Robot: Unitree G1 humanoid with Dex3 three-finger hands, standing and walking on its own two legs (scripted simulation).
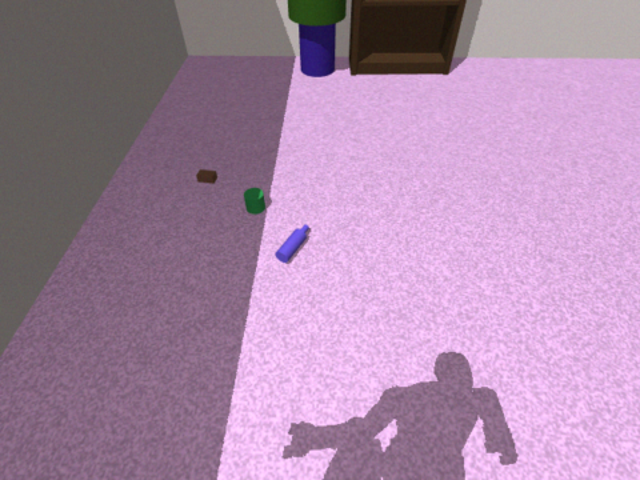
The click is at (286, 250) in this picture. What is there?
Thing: lying bottle
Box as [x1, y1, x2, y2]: [275, 225, 308, 262]
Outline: 307,225 304,225 300,229 295,229 275,253 279,260 286,262 306,237 304,233 308,228
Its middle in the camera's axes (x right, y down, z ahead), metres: -0.11 +0.00 +1.65
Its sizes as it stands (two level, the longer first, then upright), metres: 0.200 0.061 0.061
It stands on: the floor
